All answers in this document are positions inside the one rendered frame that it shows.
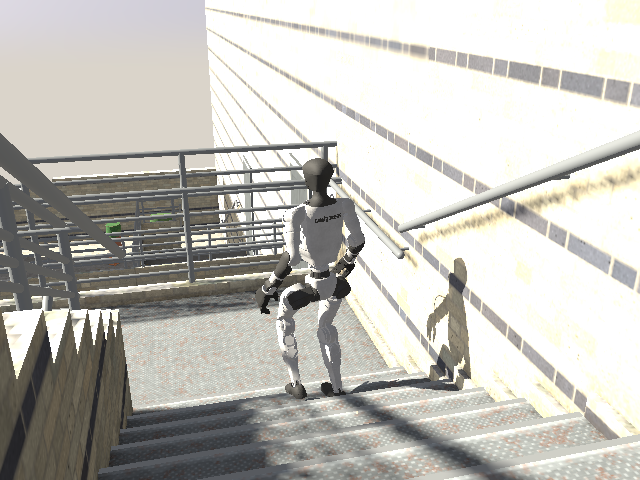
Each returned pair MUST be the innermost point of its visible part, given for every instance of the robot right hand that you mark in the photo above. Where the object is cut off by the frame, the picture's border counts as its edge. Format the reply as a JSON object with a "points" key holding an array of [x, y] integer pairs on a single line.
{"points": [[341, 265]]}

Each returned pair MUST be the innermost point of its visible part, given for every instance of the robot right forearm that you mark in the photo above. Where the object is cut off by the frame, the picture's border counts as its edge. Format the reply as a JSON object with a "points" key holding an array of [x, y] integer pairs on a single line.
{"points": [[352, 252]]}

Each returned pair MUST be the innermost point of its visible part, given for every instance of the left robot shin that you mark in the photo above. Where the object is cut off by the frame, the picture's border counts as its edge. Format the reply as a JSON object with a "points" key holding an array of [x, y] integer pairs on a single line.
{"points": [[288, 347]]}

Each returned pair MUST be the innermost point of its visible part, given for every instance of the right robot upper arm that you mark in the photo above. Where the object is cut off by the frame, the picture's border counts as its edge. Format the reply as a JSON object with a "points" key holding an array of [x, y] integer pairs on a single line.
{"points": [[351, 220]]}

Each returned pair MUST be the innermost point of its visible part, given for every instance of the right robot thigh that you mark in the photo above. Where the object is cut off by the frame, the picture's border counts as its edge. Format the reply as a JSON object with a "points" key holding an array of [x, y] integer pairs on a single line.
{"points": [[328, 309]]}

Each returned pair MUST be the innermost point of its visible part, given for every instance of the left robot upper arm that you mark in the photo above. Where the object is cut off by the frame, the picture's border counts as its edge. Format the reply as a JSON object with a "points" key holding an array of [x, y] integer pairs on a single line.
{"points": [[292, 219]]}

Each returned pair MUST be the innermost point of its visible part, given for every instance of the robot left hand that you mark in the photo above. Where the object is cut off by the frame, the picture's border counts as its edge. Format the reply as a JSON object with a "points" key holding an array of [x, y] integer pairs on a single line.
{"points": [[263, 299]]}

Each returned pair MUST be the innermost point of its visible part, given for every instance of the robot left forearm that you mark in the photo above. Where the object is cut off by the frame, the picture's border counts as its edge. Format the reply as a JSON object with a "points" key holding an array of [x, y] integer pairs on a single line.
{"points": [[278, 275]]}

